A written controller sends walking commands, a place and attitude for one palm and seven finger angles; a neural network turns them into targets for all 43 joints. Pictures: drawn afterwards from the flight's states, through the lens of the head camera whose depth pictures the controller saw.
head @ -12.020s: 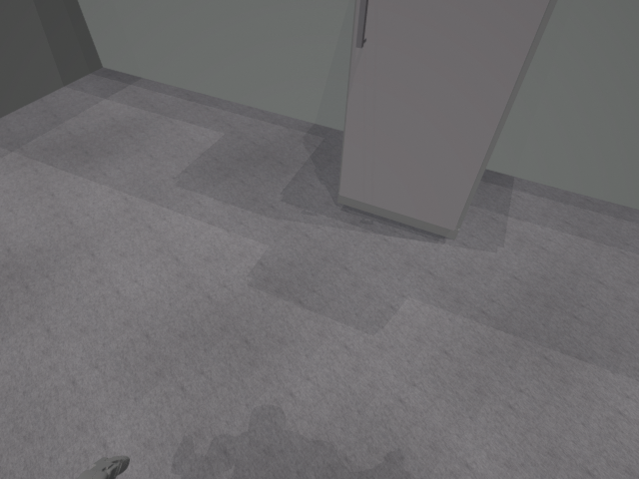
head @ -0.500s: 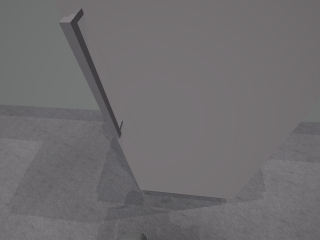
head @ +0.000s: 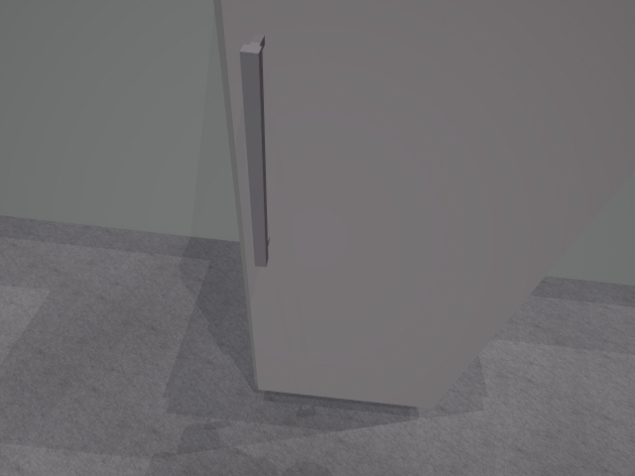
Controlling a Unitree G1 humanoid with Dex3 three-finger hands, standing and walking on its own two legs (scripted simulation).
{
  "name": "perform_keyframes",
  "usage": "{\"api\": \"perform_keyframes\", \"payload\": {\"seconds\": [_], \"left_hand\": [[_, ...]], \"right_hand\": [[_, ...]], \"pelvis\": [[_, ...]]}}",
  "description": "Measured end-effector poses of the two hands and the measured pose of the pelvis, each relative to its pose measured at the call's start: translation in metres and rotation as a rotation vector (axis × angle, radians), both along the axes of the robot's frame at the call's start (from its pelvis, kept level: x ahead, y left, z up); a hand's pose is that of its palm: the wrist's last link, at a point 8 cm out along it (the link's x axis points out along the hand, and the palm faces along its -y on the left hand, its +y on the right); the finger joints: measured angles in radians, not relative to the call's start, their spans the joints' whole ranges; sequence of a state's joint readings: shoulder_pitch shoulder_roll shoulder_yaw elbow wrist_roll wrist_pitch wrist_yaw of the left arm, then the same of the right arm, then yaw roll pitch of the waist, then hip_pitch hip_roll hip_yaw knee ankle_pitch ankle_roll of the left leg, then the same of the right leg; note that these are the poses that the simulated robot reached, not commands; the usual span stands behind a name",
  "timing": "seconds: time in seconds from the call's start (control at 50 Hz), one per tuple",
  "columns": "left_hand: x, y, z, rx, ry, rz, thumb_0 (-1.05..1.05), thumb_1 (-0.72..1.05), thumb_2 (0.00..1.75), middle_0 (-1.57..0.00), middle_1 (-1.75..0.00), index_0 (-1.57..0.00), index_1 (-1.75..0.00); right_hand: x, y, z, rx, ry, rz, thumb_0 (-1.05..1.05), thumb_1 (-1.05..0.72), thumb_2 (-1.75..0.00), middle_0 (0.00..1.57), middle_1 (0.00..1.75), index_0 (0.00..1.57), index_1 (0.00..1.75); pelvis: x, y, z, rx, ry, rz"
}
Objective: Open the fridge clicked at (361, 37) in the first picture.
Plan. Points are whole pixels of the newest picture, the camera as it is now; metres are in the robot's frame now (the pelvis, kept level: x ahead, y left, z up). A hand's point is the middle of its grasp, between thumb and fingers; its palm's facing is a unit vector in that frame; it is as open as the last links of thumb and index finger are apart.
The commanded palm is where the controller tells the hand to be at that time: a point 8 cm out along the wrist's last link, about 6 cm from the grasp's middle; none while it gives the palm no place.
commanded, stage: come to a stop and stand still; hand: left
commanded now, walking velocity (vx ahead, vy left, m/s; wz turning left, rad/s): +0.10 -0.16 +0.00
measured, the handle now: (260, 172) +0.45 +0.12 +0.15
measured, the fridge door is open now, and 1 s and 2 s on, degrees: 0 0 0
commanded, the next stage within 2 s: look again from close up in 0.76 s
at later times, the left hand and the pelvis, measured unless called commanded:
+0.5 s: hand out of the picture +0.10 +0.14 -0.19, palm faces +0.06 -0.98 -0.20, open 7.1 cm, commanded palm none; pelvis +0.05 -0.04 -0.01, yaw +0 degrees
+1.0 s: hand out of the picture +0.03 +0.12 -0.19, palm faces +0.00 -0.99 -0.17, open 7.4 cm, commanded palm none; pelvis +0.05 -0.03 -0.01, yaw -1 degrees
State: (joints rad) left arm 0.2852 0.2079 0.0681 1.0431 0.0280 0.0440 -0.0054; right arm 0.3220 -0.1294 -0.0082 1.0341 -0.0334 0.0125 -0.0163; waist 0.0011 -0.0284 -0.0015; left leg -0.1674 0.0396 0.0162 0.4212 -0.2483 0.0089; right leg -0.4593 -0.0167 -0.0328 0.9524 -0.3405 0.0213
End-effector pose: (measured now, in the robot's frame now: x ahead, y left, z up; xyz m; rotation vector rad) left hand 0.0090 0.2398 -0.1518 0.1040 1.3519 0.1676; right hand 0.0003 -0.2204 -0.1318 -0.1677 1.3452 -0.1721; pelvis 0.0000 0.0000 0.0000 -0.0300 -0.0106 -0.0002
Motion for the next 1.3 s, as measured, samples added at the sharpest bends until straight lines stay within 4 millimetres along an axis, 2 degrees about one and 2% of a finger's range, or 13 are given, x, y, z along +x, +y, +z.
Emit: {"api": "perform_keyframes", "payload": {"seconds": [0.12,0.26,0.32,0.42,0.56,0.74,0.86,0.94,1.1,1.2,1.3], "left_hand": [[0.015,-0.004,0.003,-0.001,0.019,-0.052,0.01,0.91,0.90,-0.20,-0.29,-0.20,-0.30],[0.061,-0.036,0.000,0.027,-0.036,-0.106,0.01,0.91,0.90,-0.20,-0.29,-0.20,-0.30],[0.075,-0.046,0.004,0.039,-0.073,-0.088,0.00,0.93,0.90,-0.20,-0.29,-0.20,-0.30],[0.085,-0.053,0.000,0.033,-0.109,-0.038,0.00,0.95,0.90,-0.20,-0.29,-0.20,-0.30],[0.074,-0.053,-0.002,0.027,-0.043,-0.013,-0.01,0.96,0.90,-0.20,-0.29,-0.20,-0.30],[0.039,-0.062,0.003,0.010,0.083,-0.007,0.00,0.93,0.90,-0.20,-0.29,-0.20,-0.30],[0.026,-0.072,0.001,-0.015,0.124,0.000,0.00,0.91,0.90,-0.20,-0.29,-0.20,-0.30],[0.022,-0.073,-0.001,-0.009,0.109,-0.030,0.00,0.91,0.90,-0.20,-0.29,-0.20,-0.30],[0.029,-0.047,-0.008,0.007,0.027,-0.052,0.01,0.91,0.90,-0.20,-0.30,-0.20,-0.30],[0.030,-0.028,-0.006,0.022,-0.024,-0.062,0.01,0.91,0.90,-0.20,-0.29,-0.20,-0.30],[0.022,-0.016,-0.002,0.031,-0.024,-0.070,0.00,0.91,0.90,-0.20,-0.29,-0.20,-0.30]], "right_hand": [[-0.041,0.007,0.000,0.017,0.097,-0.078,0.01,-0.90,-0.90,0.20,0.30,0.20,0.30],[-0.069,-0.009,-0.018,0.060,0.209,-0.143,0.01,-0.90,-0.90,0.20,0.30,0.20,0.30],[-0.063,-0.017,-0.022,0.068,0.234,-0.132,0.01,-0.90,-0.90,0.20,0.30,0.20,0.30],[-0.027,-0.028,-0.025,0.048,0.188,-0.083,0.01,-0.91,-0.90,0.20,0.30,0.20,0.30],[0.036,-0.028,-0.021,0.040,0.061,-0.038,0.01,-0.91,-0.90,0.19,0.30,0.20,0.30],[0.062,-0.040,-0.019,0.024,0.047,-0.018,0.02,-0.94,-0.90,0.20,0.30,0.20,0.30],[0.063,-0.041,-0.018,0.022,0.060,-0.015,0.02,-0.93,-0.90,0.20,0.30,0.20,0.30],[0.065,-0.042,-0.019,0.019,0.025,-0.023,0.02,-0.93,-0.90,0.20,0.30,0.20,0.30],[0.058,-0.026,-0.022,0.009,-0.060,-0.035,0.01,-0.93,-0.90,0.20,0.30,0.20,0.30],[0.041,-0.016,-0.020,0.015,-0.060,-0.024,0.01,-0.94,-0.90,0.20,0.30,0.20,0.30],[0.018,-0.005,-0.019,0.033,-0.030,-0.022,0.01,-0.93,-0.90,0.20,0.30,0.20,0.30]], "pelvis": [[0.006,-0.004,0.002,0.019,0.021,-0.025],[0.019,-0.028,-0.011,0.052,0.031,-0.039],[0.027,-0.035,-0.011,0.026,0.020,-0.011],[0.038,-0.039,-0.012,0.003,-0.001,0.018],[0.053,-0.042,-0.007,0.024,-0.009,-0.001],[0.063,-0.040,-0.003,0.032,0.002,-0.009],[0.065,-0.041,-0.003,0.034,0.002,-0.011],[0.058,-0.035,-0.006,0.019,0.011,-0.024],[0.042,-0.018,-0.012,0.025,-0.028,-0.023],[0.028,-0.009,-0.011,0.026,-0.041,-0.023],[0.017,-0.002,-0.010,0.029,-0.033,-0.022]]}}
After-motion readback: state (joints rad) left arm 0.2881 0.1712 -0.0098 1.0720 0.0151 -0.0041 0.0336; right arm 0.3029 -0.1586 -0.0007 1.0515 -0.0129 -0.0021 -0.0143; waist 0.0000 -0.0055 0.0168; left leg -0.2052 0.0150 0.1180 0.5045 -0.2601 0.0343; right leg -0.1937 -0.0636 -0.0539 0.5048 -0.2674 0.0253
